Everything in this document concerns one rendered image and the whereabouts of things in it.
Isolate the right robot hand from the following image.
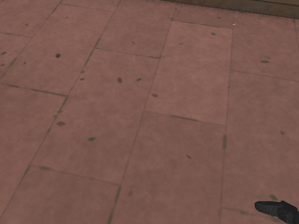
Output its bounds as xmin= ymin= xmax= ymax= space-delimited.
xmin=254 ymin=201 xmax=299 ymax=224

